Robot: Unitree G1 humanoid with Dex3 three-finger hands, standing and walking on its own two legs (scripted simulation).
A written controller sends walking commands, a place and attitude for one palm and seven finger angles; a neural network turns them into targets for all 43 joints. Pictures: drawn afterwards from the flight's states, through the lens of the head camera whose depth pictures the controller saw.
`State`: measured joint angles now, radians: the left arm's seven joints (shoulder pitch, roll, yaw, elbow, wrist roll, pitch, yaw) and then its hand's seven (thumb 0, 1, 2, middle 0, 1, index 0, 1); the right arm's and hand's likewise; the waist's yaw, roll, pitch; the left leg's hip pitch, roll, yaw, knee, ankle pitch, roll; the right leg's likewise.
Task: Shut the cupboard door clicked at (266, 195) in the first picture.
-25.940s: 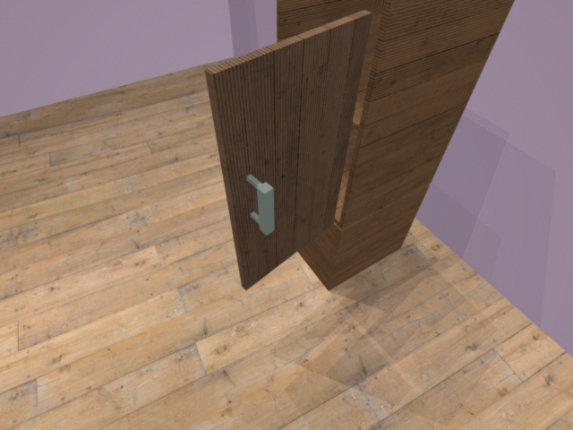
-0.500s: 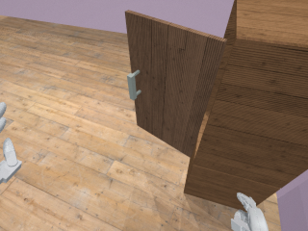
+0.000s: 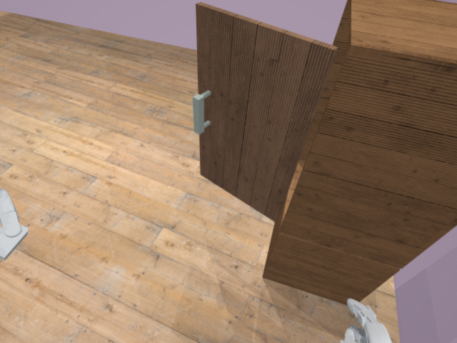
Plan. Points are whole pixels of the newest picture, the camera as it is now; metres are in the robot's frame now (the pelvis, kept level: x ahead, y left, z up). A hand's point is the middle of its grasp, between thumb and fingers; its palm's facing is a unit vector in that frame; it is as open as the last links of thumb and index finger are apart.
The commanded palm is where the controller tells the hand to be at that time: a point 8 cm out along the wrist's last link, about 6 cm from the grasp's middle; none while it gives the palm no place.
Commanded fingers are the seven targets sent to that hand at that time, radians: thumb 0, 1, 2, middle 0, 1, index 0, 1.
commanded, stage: step back with the hand held close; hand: left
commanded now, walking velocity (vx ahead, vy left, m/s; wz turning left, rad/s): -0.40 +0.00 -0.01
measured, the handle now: (203, 112) +0.71 +0.11 +0.00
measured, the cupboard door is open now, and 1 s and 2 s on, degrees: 70 70 70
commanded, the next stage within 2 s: stop stepping back and stand still in 0.80 s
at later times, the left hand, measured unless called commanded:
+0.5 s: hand out of the picture +0.16 +0.27 +0.18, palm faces +0.47 -0.77 -0.43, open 7.4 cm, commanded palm +0.09 +0.31 +0.19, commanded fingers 0.00 0.90 0.90 -0.20 -0.30 -0.20 -0.30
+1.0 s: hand out of the picture +0.08 +0.24 +0.20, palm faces +0.34 -0.80 -0.49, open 7.4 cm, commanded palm +0.04 +0.28 +0.19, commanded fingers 0.00 0.90 0.90 -0.20 -0.30 -0.20 -0.30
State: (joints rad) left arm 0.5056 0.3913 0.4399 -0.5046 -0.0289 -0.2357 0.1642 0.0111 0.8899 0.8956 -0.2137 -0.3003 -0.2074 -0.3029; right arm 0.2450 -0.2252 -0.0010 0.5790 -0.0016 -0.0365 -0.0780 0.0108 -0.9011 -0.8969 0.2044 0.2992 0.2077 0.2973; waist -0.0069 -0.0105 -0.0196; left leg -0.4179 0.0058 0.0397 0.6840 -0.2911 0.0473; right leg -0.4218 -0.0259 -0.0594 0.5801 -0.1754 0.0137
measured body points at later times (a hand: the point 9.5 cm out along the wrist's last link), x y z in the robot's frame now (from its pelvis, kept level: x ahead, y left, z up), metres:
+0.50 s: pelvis -0.04 +0.00 +0.00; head -0.03 +0.03 +0.45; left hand +0.13 +0.31 +0.21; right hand +0.14 -0.24 -0.07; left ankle +0.05 +0.09 -0.72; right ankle +0.06 -0.14 -0.72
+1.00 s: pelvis -0.11 -0.01 +0.01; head -0.13 +0.02 +0.46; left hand +0.06 +0.28 +0.23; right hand +0.04 -0.26 -0.05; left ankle -0.02 +0.09 -0.71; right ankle -0.16 -0.14 -0.72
